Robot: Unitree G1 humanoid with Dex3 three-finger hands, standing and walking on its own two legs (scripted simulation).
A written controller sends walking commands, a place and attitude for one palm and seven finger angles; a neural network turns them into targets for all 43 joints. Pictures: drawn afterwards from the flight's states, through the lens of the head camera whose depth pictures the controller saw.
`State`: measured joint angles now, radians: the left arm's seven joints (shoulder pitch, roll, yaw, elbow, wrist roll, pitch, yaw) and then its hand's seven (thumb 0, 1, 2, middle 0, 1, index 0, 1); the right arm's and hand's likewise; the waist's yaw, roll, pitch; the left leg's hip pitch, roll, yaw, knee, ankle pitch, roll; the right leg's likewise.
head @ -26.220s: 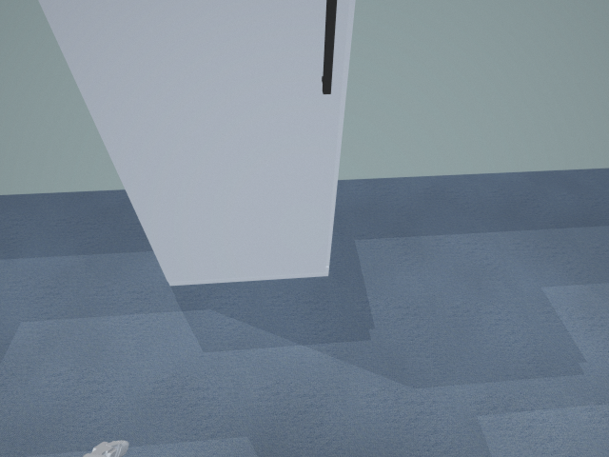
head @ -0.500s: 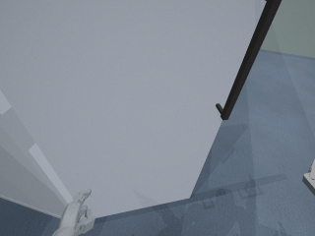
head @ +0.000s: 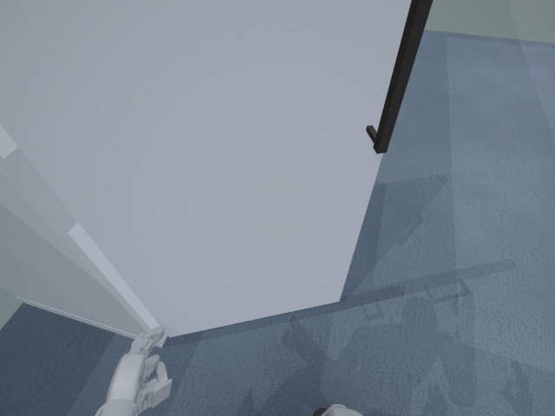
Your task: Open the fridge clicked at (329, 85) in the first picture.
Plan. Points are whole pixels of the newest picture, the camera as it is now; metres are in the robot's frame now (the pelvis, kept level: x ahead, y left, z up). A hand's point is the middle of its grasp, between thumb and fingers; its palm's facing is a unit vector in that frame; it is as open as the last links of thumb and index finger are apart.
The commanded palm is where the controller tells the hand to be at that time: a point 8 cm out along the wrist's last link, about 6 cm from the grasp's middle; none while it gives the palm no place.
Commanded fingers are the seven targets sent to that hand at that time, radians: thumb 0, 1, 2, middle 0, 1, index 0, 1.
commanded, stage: step back with the hand held close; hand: right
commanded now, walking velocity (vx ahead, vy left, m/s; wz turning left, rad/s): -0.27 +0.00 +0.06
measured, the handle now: (399, 51) +0.54 -0.14 +0.25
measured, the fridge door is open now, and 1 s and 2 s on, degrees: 61 61 61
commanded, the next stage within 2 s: stop stepping back and stand still in 0.36 s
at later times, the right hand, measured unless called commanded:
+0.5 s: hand out of the picture +0.09 -0.28 +0.19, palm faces +0.46 +0.79 -0.41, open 7.4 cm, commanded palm +0.04 -0.31 +0.19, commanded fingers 0.00 -0.90 -0.90 0.20 0.30 0.20 0.30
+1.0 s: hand out of the picture +0.05 -0.29 +0.17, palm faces +0.44 +0.82 -0.36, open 7.4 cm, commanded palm -0.01 -0.33 +0.19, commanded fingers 0.00 -0.90 -0.90 0.20 0.30 0.20 0.30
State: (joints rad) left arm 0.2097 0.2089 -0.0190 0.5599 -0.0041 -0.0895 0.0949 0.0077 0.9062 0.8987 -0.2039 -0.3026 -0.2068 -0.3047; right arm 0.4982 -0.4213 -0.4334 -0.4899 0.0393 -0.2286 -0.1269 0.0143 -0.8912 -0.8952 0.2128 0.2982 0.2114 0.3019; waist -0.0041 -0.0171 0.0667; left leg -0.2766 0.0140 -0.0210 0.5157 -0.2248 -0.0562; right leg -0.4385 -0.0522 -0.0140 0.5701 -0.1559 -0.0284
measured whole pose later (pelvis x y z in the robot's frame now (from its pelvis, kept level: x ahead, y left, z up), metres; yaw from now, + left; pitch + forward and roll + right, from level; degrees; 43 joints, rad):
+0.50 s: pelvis -0.10 -0.02 +0.00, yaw +0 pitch -1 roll +0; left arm 0.19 0.21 -0.01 0.65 0.01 -0.10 0.08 0.01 0.91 0.90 -0.20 -0.30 -0.21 -0.30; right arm 0.51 -0.41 -0.40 -0.53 0.04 -0.25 -0.14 0.01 -0.89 -0.90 0.21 0.30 0.21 0.30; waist -0.07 0.05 0.01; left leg -0.32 -0.01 -0.12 0.54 -0.20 -0.04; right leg -0.43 0.01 -0.04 0.72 -0.36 0.01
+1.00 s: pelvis -0.17 -0.03 +0.00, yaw +2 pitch -1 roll +0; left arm 0.28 0.25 0.00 0.69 0.00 -0.13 0.10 0.01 0.91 0.90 -0.20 -0.30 -0.21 -0.30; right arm 0.46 -0.38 -0.40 -0.38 0.04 -0.21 -0.16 0.01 -0.89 -0.90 0.21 0.30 0.21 0.30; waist 0.01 0.03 -0.06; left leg -0.22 -0.04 -0.02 0.58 -0.35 0.02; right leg -0.30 -0.01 -0.04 0.54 -0.22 -0.02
